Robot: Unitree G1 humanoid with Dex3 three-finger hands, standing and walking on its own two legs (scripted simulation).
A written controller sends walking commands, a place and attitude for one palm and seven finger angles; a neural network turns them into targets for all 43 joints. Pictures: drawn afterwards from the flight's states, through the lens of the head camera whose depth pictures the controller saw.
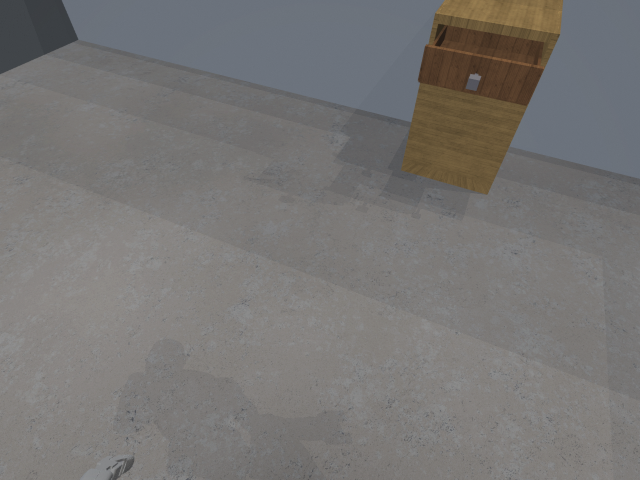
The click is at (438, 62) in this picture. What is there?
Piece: drawer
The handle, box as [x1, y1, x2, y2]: [466, 73, 480, 90]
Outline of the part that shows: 480,76 476,73 474,75 470,74 466,88 475,90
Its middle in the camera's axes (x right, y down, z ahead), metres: +0.52 -0.54 +1.31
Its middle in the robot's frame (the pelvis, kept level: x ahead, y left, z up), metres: +1.35 -0.46 -0.13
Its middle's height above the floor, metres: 0.64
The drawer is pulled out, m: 0.22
